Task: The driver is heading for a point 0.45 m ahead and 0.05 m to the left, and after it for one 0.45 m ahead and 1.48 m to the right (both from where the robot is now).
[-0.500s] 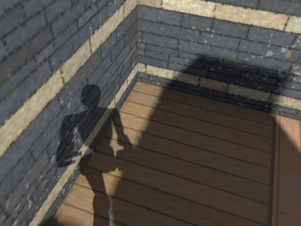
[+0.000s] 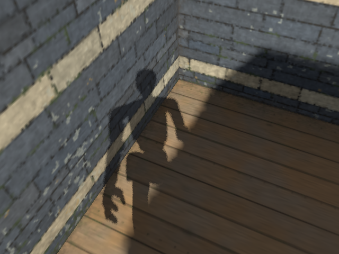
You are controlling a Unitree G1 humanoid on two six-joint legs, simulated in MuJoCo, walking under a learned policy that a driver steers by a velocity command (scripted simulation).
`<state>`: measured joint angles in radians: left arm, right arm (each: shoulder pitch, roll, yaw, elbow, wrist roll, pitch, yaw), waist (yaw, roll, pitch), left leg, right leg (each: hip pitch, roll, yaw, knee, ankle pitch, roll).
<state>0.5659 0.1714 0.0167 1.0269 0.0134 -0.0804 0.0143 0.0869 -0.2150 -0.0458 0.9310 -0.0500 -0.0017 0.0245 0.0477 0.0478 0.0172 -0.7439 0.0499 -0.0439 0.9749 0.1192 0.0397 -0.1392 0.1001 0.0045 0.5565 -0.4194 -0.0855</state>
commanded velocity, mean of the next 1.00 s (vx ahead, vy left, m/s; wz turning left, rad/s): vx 0.25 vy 0.00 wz -0.29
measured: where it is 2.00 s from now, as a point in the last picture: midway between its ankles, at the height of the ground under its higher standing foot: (205, 240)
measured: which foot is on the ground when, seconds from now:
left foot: up 0.00-0.28, down 0.30-0.68, up 0.70-1.00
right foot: down 0.00-0.30, up 0.32-0.68, down 0.70-1.00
